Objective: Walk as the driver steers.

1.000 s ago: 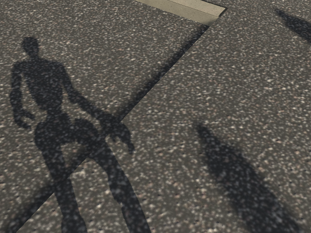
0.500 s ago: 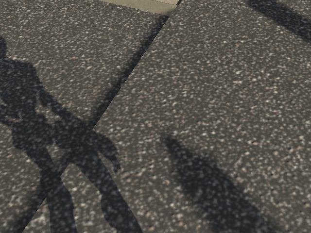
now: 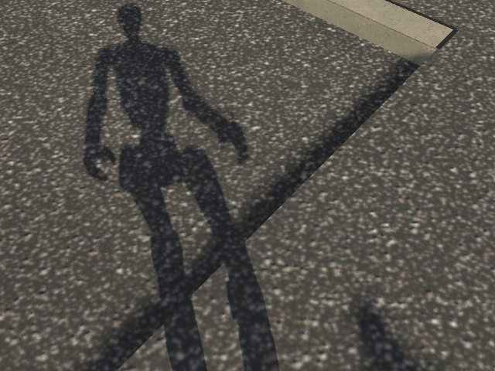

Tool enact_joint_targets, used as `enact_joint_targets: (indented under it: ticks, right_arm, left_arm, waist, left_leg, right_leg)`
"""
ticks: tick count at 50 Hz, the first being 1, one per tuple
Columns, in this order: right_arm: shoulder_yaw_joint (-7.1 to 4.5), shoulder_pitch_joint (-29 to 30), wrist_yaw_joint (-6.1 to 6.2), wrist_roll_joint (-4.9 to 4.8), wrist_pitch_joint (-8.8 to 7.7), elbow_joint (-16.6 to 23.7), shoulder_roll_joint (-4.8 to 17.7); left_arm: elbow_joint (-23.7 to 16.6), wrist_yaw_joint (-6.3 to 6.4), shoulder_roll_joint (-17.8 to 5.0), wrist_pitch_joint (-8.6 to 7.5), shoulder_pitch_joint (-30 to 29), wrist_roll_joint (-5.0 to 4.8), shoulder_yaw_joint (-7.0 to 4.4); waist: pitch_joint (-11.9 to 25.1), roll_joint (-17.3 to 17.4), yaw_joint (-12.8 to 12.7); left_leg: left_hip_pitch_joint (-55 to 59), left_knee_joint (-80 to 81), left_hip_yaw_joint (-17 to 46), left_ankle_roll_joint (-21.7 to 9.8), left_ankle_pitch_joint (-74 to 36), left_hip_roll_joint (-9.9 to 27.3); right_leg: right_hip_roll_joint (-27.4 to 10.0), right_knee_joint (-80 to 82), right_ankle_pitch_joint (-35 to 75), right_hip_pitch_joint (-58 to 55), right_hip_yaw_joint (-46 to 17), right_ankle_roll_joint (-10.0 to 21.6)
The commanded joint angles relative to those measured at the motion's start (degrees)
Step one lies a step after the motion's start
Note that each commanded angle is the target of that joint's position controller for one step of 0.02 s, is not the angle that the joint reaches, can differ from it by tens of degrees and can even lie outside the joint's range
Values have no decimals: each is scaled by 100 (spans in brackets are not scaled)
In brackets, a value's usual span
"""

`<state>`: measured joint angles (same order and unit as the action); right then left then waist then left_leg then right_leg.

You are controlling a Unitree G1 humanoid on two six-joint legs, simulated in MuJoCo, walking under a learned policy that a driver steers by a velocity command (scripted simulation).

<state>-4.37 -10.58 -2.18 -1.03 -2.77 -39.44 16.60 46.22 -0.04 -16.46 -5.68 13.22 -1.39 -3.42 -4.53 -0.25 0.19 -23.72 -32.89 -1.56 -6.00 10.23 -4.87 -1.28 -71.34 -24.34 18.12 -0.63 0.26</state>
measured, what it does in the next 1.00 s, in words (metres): walks ahead: right foot, then left foot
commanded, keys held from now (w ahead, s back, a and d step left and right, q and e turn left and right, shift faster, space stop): w+q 0.24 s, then w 0.28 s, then e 0.48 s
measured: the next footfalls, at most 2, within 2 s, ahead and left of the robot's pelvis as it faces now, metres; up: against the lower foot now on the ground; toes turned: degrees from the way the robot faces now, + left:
right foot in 0.36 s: +0.40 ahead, -0.12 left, +0.00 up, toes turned +15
left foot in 0.80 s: +0.54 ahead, +0.13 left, +0.00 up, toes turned +5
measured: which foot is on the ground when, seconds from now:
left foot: down 0.00-0.38, up 0.40-0.78, down 0.80-1.00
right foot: up 0.00-0.34, down 0.36-0.82, up 0.84-1.00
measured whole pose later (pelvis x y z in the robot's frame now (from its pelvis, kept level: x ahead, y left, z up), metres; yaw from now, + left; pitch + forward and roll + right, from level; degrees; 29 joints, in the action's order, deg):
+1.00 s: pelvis +0.44 +0.01 +0.01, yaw +2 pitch +1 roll +0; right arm -1.9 -6.0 0.5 1.7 -0.8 -36.0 12.4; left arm 43.2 3.1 -19.5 4.1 13.6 -1.4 -4.7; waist -2.8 -1.9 -1.0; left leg -19.7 -25.7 -3.0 -1.8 7.2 0.7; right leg 0.0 -67.1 -27.0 30.7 -2.7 -5.0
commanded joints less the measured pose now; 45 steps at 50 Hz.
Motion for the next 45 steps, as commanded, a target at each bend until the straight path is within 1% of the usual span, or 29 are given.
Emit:
enact_joint_targets:
  ticks: [1, 4, 6, 9, 12, 15, 17, 18, 19, 20, 21, 22, 23, 24, 25, 27, 29, 30, 31, 33, 36, 38, 39, 40, 41, 42, 43, 44, 45]
  right_arm:
    - [-141, -286, 66, 74, -134, 390, 563]
    - [-183, -290, 151, 53, -148, 414, 720]
    - [-225, -415, 233, 38, -125, 374, 864]
    - [-237, -619, 300, -5, -45, 304, 890]
    - [-250, -890, 301, -30, 17, 209, 925]
    - [-203, -1027, 328, -14, 49, 117, 774]
    - [-191, -960, 327, 11, 86, 104, 738]
    - [-138, -947, 316, 28, 83, 134, 590]
    - [-23, -992, 302, 92, 78, 222, 317]
    - [75, -1889, 302, -72, 12, 267, -34]
    - [15, -1777, 321, -125, -24, 167, 486]
    - [-60, -1078, 319, -131, -27, 253, 776]
    - [-43, -653, 330, -51, -32, 361, 750]
    - [-45, -408, 314, 40, -63, 443, 683]
    - [-49, -436, 281, 57, -75, 458, 604]
    - [-16, -498, 248, 64, -68, 454, 418]
    - [51, -312, 282, 157, -81, 550, 224]
    - [100, -203, 286, 184, -95, 576, 107]
    - [131, -102, 283, 182, -105, 571, 43]
    - [122, 210, 256, 146, -102, 620, 64]
    - [96, 499, 237, 137, -82, 736, 105]
    - [21, 350, 222, 150, -117, 736, 282]
    - [-17, 137, 221, 173, -149, 689, 340]
    - [-106, -55, 265, 246, -169, 677, 609]
    - [-194, -414, 341, 357, -133, 747, 1054]
    - [-153, -481, 323, 314, 1, 757, 941]
    - [-73, -411, 286, 200, 68, 773, 586]
    - [1, -128, 281, 171, 100, 808, 357]
    - [44, 194, 272, 188, 124, 811, 278]
  left_arm:
    - [-591, 3, -736, -209, -199, 117, -167]
    - [-618, 16, -583, -26, -140, 209, -138]
    - [-755, 36, -450, 21, -557, 226, -73]
    - [-907, -7, -308, -2, -1204, 198, 10]
    - [-1019, -88, -414, -54, -1556, 105, -4]
    - [-982, -177, -619, -138, -1454, 104, -76]
    - [-864, -186, -703, -194, -997, 113, -145]
    - [-736, -162, -853, -225, -494, 165, -227]
    - [-652, -133, -1143, -243, 334, 242, -297]
    - [-347, -164, -1645, -170, 959, 278, -437]
    - [-339, -214, -1118, -154, 993, 68, -321]
    - [-389, -195, -784, -121, 723, 50, -222]
    - [-443, -180, -694, -80, 435, 120, -170]
    - [-421, -168, -583, -51, 257, 152, -124]
    - [-408, -147, -490, -52, 193, 197, -75]
    - [-343, -139, -438, -62, 210, 166, -39]
    - [-234, -108, -609, -33, 267, 138, -64]
    - [-190, -77, -722, 12, 273, 128, -96]
    - [-147, -42, -826, 66, 302, 103, -128]
    - [-52, 29, -904, 193, 446, 51, -156]
    - [-10, 101, -915, 362, 590, 20, -182]
    - [-121, 154, -868, 449, 429, -22, -188]
    - [-214, 182, -845, 476, 254, -46, -188]
    - [-319, 200, -712, 462, 243, -26, -149]
    - [-499, 192, -360, 421, 448, 151, -37]
    - [-381, 173, -269, 434, 1403, 126, 31]
    - [-243, 183, -769, 525, 1466, 26, -115]
    - [-286, 224, -935, 645, 1019, -42, -203]
    - [-298, 279, -900, 784, 832, -42, -229]
  waist:
    - [800, -1, -7]
    - [647, 89, -135]
    - [480, 161, -24]
    - [421, 407, 254]
    - [433, 526, 419]
    - [478, 657, 371]
    - [518, 843, 92]
    - [813, 813, -156]
    - [1572, 241, -496]
    - [2155, -1717, -174]
    - [1830, -1295, -366]
    - [1073, -744, -508]
    - [738, -360, -434]
    - [442, -299, -343]
    - [429, -453, -195]
    - [442, -622, -85]
    - [456, -520, -37]
    - [527, -473, -35]
    - [622, -492, -68]
    - [771, -532, -166]
    - [855, -647, -190]
    - [821, -674, -18]
    - [839, -633, 170]
    - [997, -359, 247]
    - [1703, 753, 239]
    - [2414, 1869, -35]
    - [2198, 1341, 16]
    - [1565, 911, 24]
    - [1229, 697, -50]
  left_leg:
    - [2049, 1793, 2523, -1193, -1004, 1564]
    - [1325, 1998, 2072, -1223, -1729, 1389]
    - [1026, 2027, 1756, -1099, -1721, 1187]
    - [794, 1888, 1527, -777, -1056, 879]
    - [944, 1669, 1884, -666, -491, 1010]
    - [1536, 1223, 2269, -583, -324, 1299]
    - [1665, 833, 2352, -451, -754, 1301]
    - [1608, 203, 2175, -289, -1212, 1028]
    - [1028, -1369, 1752, -59, -584, 685]
    - [-1011, -3342, 1079, 397, 1914, -196]
    - [-1912, -4064, 1358, 444, 2301, 66]
    - [-2203, -4264, 1323, 423, 1799, 288]
    - [-2069, -4106, 1074, 414, 1369, 507]
    - [-1977, -3734, 999, 416, 1057, 675]
    - [-1680, -3443, 934, 418, 818, 854]
    - [-1354, -2941, 709, 516, 804, 920]
    - [-1146, -2197, 487, 694, 905, 857]
    - [-960, -1763, 415, 759, 691, 805]
    - [-715, -1364, 347, 796, 323, 720]
    - [-293, -717, 303, 832, -523, 486]
    - [141, -334, 354, 835, -890, 235]
    - [414, 209, 507, 701, -903, 287]
    - [816, 739, 507, 578, -1307, 339]
    - [1457, 1108, 743, 351, -2239, 775]
    - [2863, 631, 1761, -164, -4668, 2104]
    - [3524, 555, 2942, -1067, -4985, 3171]
    - [3033, 882, 3026, -1136, -3593, 3006]
    - [2583, 1058, 2498, -941, -2578, 2646]
    - [2078, 1270, 2048, -812, -1968, 2364]
  right_leg:
    - [-490, 306, 457, 1886, -542, 44]
    - [-487, 1036, 774, 1624, -350, -260]
    - [-394, 1866, 1394, 1655, -246, -434]
    - [-115, 3265, 2575, 1243, -190, -486]
    - [74, 3893, 2886, 972, -267, -429]
    - [36, 4210, 2566, 885, -341, -220]
    - [95, 4433, 2191, 350, -170, 22]
    - [44, 4523, 2119, -402, -183, 204]
    - [-843, 4449, 1922, -1735, -1127, 582]
    - [-1998, 5061, 565, -3445, -3876, 1637]
    - [-2138, 5531, -948, -3449, -4718, 1667]
    - [-1925, 5582, -941, -2852, -3897, 1422]
    - [-1653, 5601, -320, -2217, -3142, 1246]
    - [-1420, 5694, 328, -1695, -2632, 1220]
    - [-1234, 5775, 872, -1393, -2258, 1161]
    - [-1048, 5870, 2085, -1135, -1838, 1221]
    - [-1028, 5727, 4253, -986, -1410, 1343]
    - [-960, 5636, 4855, -938, -1190, 1323]
    - [-864, 5566, 5146, -878, -993, 1253]
    - [-679, 5443, 5218, -839, -819, 1092]
    - [-628, 5070, 4984, -800, -954, 999]
    - [-664, 4743, 4307, -848, -1330, 866]
    - [-577, 4458, 3930, -761, -1432, 730]
    - [-255, 3872, 3253, -503, -1354, 452]
    - [235, 2429, 951, 452, -962, 159]
    - [626, 1104, -1943, 1276, -668, -75]
    - [360, 395, -1679, 1556, -710, -228]
    - [223, 18, -1242, 1872, -559, -341]
    - [95, -66, -902, 1899, -485, -443]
